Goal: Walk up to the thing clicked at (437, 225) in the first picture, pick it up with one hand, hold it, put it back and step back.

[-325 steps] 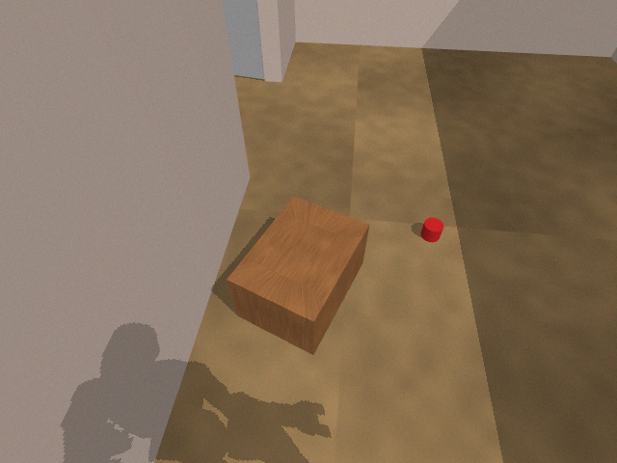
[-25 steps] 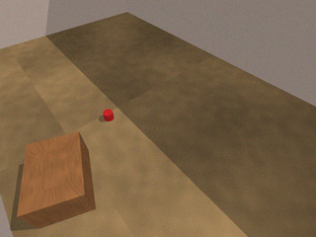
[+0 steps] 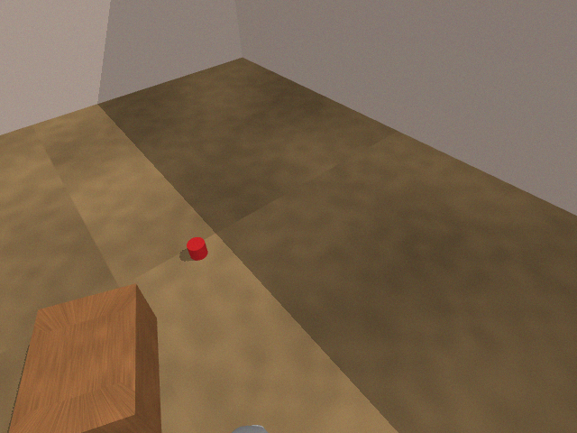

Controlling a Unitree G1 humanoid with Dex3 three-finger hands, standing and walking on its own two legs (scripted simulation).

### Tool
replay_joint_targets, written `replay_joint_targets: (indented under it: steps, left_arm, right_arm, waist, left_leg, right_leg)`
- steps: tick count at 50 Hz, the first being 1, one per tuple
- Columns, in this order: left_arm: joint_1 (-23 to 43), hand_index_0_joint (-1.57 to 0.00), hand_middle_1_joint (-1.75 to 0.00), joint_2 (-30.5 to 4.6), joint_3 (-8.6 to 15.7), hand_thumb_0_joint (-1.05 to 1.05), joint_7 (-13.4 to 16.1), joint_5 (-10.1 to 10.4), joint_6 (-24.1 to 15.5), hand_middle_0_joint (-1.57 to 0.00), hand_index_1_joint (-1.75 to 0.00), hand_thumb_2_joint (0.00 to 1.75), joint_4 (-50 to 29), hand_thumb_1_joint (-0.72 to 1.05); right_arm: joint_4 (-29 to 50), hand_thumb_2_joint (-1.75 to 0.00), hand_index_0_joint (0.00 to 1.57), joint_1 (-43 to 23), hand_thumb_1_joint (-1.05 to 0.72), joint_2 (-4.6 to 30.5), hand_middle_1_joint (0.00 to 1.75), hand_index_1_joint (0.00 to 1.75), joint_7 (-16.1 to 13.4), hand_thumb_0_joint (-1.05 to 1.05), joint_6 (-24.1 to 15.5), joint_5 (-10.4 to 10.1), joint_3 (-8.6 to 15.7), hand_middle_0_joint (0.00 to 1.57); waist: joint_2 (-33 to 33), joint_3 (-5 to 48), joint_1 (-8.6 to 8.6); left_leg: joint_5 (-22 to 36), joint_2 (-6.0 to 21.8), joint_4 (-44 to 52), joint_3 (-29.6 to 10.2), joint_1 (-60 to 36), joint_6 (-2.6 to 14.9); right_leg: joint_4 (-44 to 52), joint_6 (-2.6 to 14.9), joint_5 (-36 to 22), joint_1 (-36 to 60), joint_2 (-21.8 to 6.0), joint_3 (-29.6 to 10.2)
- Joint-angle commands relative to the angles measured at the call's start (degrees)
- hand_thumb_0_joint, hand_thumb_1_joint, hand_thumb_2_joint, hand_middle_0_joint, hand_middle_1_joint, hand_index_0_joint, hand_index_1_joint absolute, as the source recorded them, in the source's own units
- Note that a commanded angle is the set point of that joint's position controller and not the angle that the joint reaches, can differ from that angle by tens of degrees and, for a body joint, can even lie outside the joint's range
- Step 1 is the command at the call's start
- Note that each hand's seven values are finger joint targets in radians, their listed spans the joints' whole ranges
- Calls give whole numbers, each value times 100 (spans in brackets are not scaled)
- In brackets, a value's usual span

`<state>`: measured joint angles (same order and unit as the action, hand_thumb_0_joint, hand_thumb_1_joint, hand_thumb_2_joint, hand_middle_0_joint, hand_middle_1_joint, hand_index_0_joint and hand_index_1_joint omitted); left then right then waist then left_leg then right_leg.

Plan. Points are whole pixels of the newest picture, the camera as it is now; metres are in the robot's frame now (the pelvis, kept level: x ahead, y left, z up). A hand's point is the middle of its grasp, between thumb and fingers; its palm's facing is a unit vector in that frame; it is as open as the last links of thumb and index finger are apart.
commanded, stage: walk up
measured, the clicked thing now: (197, 248) +1.05 +0.52 -0.74
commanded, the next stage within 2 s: none
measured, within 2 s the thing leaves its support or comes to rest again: neither
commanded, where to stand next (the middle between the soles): +1.24 +0.09 m, yaw +2 degrees
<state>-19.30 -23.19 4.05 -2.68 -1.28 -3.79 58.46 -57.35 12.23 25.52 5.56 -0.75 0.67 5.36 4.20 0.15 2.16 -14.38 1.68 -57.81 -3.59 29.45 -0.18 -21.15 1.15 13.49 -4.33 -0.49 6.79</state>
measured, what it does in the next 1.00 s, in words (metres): walks ahead: left foot, then right foot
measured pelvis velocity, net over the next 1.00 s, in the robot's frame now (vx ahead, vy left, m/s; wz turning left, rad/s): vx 0.53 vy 0.05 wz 0.05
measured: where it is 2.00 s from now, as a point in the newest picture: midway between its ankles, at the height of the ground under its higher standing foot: (288, 267)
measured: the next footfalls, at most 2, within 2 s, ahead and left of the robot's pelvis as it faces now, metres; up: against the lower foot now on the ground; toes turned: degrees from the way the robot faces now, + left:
left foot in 0.22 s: +0.27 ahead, +0.18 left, +0.00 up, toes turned +9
right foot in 0.66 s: +0.54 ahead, -0.08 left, +0.00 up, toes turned -3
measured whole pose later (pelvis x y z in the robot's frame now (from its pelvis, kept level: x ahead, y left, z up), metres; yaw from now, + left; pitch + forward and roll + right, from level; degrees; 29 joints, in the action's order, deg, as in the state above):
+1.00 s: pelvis +0.53 +0.05 +0.00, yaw +3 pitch -2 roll -2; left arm -20.4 -23.0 3.1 -3.2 -0.5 -4.8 51.8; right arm -50.5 14.0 25.2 5.1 -2.3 1.0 3.8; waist 3.0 -3.7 2.4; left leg -11.5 6.6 -44.5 -0.1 31.2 -0.1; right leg -24.0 1.3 15.9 -6.5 -0.2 5.8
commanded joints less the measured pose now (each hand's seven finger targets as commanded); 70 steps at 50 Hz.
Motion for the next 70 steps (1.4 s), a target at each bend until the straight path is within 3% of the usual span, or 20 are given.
replay_joint_targets:
  steps: [1,8,11,12,14,15,19,29,32,33,34,36,42,51,55,56,57,58,63,70]
  left_arm:
    - [763,-20,-30,-1735,439,0,124,17,-343,-20,-30,90,-732,90]
    - [542,-20,-30,-1840,474,0,62,-19,-245,-20,-30,90,-766,90]
    - [564,-20,-30,-1674,361,0,59,18,-171,-20,-30,90,-791,90]
    - [268,-20,-30,-1310,243,0,65,22,-122,-20,-30,90,-813,90]
    - [297,-20,-30,-1188,182,0,82,115,-121,-20,-30,90,-1012,90]
    - [736,-20,-30,-1525,172,0,134,81,-131,-20,-30,90,-986,90]
    - [502,-20,-30,-1209,98,0,44,281,-119,-20,-30,90,-816,90]
    - [1105,-20,-30,-1039,192,0,-241,87,-55,-20,-30,90,-1090,90]
    - [12,-20,-30,-1333,391,0,-138,69,-88,-20,-30,90,-766,90]
    - [-500,-20,-30,-1618,529,0,-73,34,-125,-20,-30,90,-670,90]
    - [-751,-20,-30,-2079,628,0,-2,39,-155,-20,-30,90,-762,90]
    - [-53,-20,-30,-2184,573,0,22,180,-141,-20,-30,90,-1017,90]
    - [550,-20,-30,-1416,333,0,56,158,-285,-20,-30,90,-1131,90]
    - [37,-20,-30,-1623,365,0,17,75,-305,-20,-30,90,-1207,90]
    - [107,-20,-30,-1499,251,0,53,62,-219,-20,-30,90,-1304,90]
    - [-156,-20,-30,-1134,111,0,80,95,-189,-20,-30,90,-1322,90]
    - [-451,-20,-30,-676,-16,0,74,162,-167,-20,-30,90,-1343,90]
    - [-449,-20,-30,-1380,148,0,175,156,-96,-20,-30,90,-1188,90]
    - [-343,-20,-30,-1246,126,0,98,233,-67,-20,-30,90,-926,90]
    - [384,-20,-30,-1037,138,0,-117,115,80,-20,-30,90,-1187,90]
  right_arm:
    - [555,-90,20,-337,-90,1093,30,30,65,0,-115,11,266,20]
    - [884,-90,20,-848,-90,935,30,30,119,0,-202,97,234,20]
    - [576,-90,20,223,-90,1043,30,30,-15,0,-266,139,373,20]
    - [287,-90,20,1214,-90,1371,30,30,-113,0,-320,191,514,20]
    - [506,-90,20,1477,-90,2199,30,30,-245,0,-409,20,679,20]
    - [544,-90,20,1265,-90,2100,30,30,-256,0,-405,-83,689,20]
    - [749,-90,20,658,-90,1272,30,30,-401,0,-491,-110,261,20]
    - [1101,-90,20,322,-90,1340,30,30,-359,0,-547,-42,243,20]
    - [1177,-90,20,384,-90,1148,30,30,-379,0,-519,-58,169,20]
    - [1165,-90,20,791,-90,852,30,30,-364,0,-510,-61,58,20]
    - [1238,-90,20,1102,-90,519,30,30,-353,0,-478,-74,-61,20]
    - [1113,-90,20,725,-90,1315,30,30,-420,0,-401,-48,116,20]
    - [815,-90,20,933,-90,955,30,30,-225,0,-307,-59,94,20]
    - [1226,-90,20,-378,-90,753,30,30,-50,0,-383,58,134,20]
    - [876,-90,20,663,-90,1077,30,30,-143,0,-444,101,303,20]
    - [696,-90,20,1411,-90,1418,30,30,-215,0,-478,200,431,20]
    - [840,-90,20,1532,-90,1820,30,30,-299,0,-509,214,524,20]
    - [967,-90,20,1338,-90,1942,30,30,-313,0,-499,22,546,20]
    - [1080,-90,20,645,-90,1207,30,30,-402,0,-551,-138,198,20]
    - [1282,-90,20,622,-90,1217,30,30,-417,0,-624,-65,211,20]
  waist:
    - [-983,-997,-167]
    - [-735,-602,28]
    - [-166,-61,-543]
    - [671,571,-907]
    - [1626,962,-983]
    - [984,633,-956]
    - [195,48,-372]
    - [310,-215,-272]
    - [-605,493,340]
    - [-1470,837,527]
    - [-2430,835,473]
    - [-1496,194,358]
    - [-1139,-567,-248]
    - [-975,-337,119]
    - [-204,314,-517]
    - [724,789,-847]
    - [1743,961,-741]
    - [899,889,-768]
    - [356,-224,-295]
    - [381,-658,-338]
  left_leg:
    - [492,359,654,-229,632,-161]
    - [357,540,2350,632,-357,28]
    - [321,60,2839,1050,-2095,246]
    - [-329,84,2903,679,-3511,565]
    - [-1305,2189,4388,-3905,-4621,1577]
    - [-846,2408,4388,-3899,-4229,1782]
    - [2343,1483,3926,-620,-2861,1175]
    - [1218,1215,3871,480,-1897,1035]
    - [2009,862,1865,795,-1487,730]
    - [1207,392,404,998,-713,591]
    - [-1353,-280,-814,887,308,355]
    - [-1385,77,-1629,217,785,287]
    - [-5,434,-274,50,-99,207]
    - [772,402,2350,637,-471,24]
    - [438,68,2763,822,-2573,314]
    - [-443,595,3223,-2,-3564,611]
    - [-1056,1961,3669,-2460,-4393,959]
    - [-1583,2447,4197,-3501,-4156,1511]
    - [2106,1463,4052,-530,-2377,939]
    - [1754,1279,4521,231,-2081,1069]
  right_leg:
    - [1838,830,2305,-725,-1524,-1389]
    - [978,863,642,-78,-1472,-490]
    - [-1029,720,-1459,-431,-1259,-22]
    - [-2857,501,-1454,-1207,-827,205]
    - [-4915,218,1853,-3538,423,-595]
    - [-5109,269,1710,-3648,-29,-1166]
    - [-4393,134,528,-2883,-403,-1313]
    - [-1442,78,-1004,-1375,-321,-318]
    - [-1164,304,-671,462,-73,-175]
    - [-797,379,366,1383,-379,-802]
    - [75,796,1350,1685,-1922,-3396]
    - [882,1509,2108,848,-2484,-4697]
    - [949,996,327,-1063,-1272,-1608]
    - [507,950,-264,-562,-1284,-908]
    - [-1251,697,-1303,-1107,-1052,-548]
    - [-2953,475,-951,-1771,-607,-209]
    - [-4146,168,1682,-3205,194,-343]
    - [-4657,243,1817,-3496,112,-830]
    - [-4238,114,490,-2765,-398,-1257]
    - [-2904,-129,-349,-2889,-523,-778]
